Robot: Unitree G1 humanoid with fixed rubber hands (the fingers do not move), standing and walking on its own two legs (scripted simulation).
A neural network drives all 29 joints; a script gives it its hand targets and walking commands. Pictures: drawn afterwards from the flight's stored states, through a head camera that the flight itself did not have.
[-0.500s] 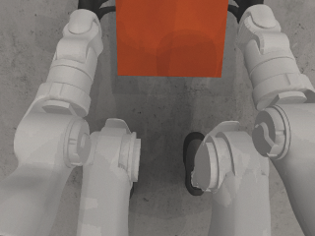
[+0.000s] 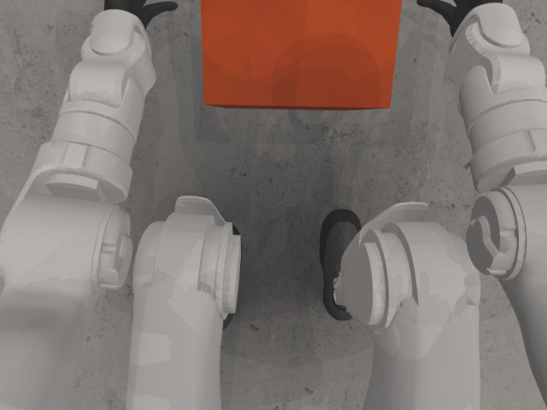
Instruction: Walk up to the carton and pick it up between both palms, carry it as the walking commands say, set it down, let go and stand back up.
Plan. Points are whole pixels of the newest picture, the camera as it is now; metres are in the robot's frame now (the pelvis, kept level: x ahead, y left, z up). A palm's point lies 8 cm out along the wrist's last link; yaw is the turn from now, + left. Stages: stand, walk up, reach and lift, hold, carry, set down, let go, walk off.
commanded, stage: set down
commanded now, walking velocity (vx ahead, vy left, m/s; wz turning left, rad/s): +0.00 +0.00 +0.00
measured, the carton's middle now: out of the picture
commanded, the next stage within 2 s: let go in 1.48 s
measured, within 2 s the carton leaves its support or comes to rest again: neither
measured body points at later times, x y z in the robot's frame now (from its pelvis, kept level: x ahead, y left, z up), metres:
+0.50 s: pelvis -0.01 +0.00 +0.08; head +0.36 +0.00 +0.31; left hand +0.54 +0.19 -0.08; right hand +0.55 -0.20 -0.08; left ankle +0.09 +0.11 -0.31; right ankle +0.12 -0.12 -0.31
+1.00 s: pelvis -0.02 +0.00 +0.19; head +0.35 -0.01 +0.43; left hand +0.54 +0.18 +0.06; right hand +0.55 -0.20 +0.06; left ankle +0.09 +0.11 -0.31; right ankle +0.12 -0.12 -0.31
